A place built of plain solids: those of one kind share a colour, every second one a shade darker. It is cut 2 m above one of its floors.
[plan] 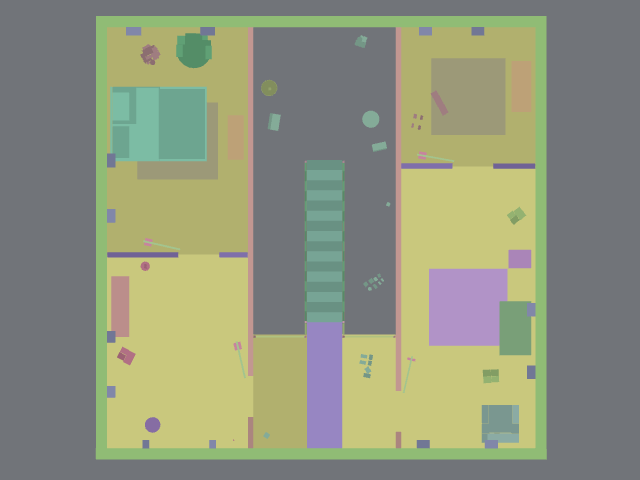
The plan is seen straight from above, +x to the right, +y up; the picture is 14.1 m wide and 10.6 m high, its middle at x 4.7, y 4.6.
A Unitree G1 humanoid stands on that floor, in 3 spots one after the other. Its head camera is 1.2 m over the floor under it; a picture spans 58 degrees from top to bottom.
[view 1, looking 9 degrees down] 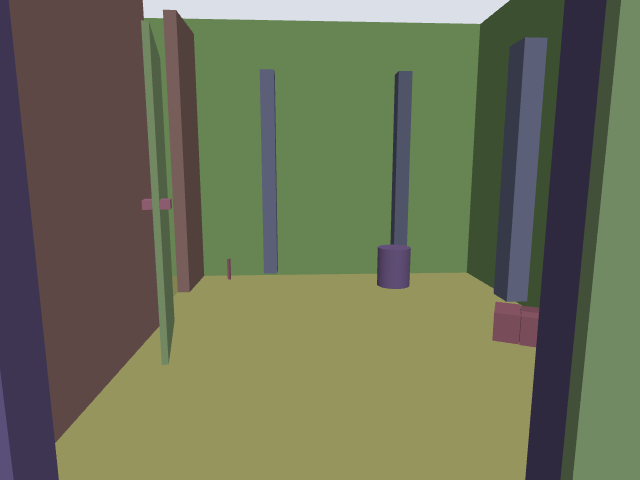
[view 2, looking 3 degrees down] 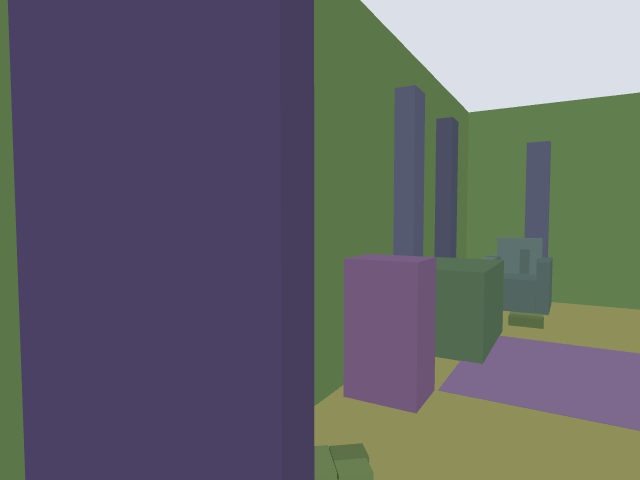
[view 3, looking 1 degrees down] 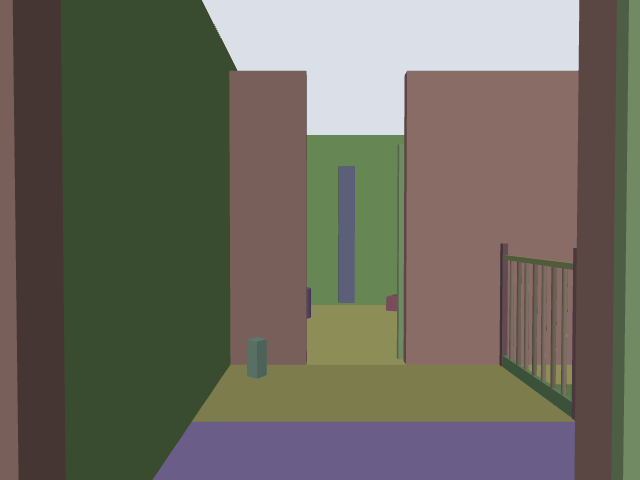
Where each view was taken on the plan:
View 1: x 2.02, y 4.97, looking -93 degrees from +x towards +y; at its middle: wall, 5.04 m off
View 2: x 8.08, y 6.93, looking -60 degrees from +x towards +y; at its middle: wall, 2.77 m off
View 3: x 7.13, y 0.81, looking -180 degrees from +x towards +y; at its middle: wall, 7.14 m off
